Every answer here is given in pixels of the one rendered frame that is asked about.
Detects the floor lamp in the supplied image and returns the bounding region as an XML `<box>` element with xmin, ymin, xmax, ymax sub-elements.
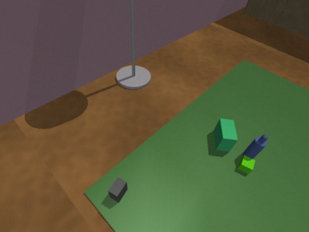
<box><xmin>116</xmin><ymin>0</ymin><xmax>151</xmax><ymax>89</ymax></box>

